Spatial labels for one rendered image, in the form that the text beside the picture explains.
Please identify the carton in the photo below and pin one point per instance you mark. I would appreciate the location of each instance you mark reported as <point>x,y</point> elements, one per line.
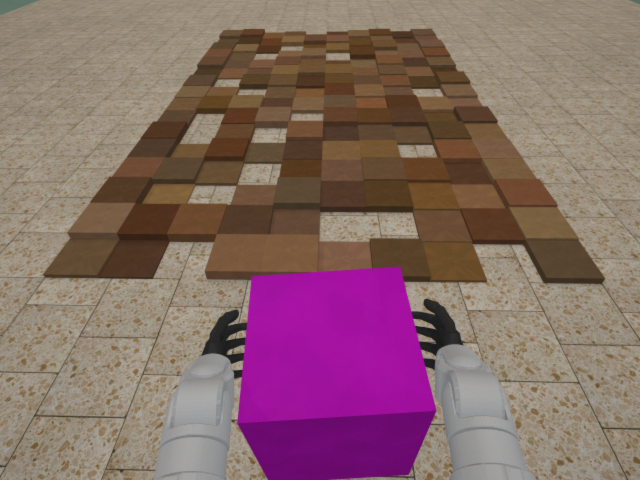
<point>334,384</point>

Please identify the right robot hand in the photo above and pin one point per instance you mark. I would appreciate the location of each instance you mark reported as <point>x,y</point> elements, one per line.
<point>446,333</point>

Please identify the left robot hand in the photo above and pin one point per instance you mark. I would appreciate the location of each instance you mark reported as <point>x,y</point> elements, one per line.
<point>217,343</point>

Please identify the right robot forearm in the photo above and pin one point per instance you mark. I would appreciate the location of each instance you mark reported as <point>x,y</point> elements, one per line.
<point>479,427</point>

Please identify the left robot forearm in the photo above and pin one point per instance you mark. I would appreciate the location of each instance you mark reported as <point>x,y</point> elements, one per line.
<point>196,433</point>

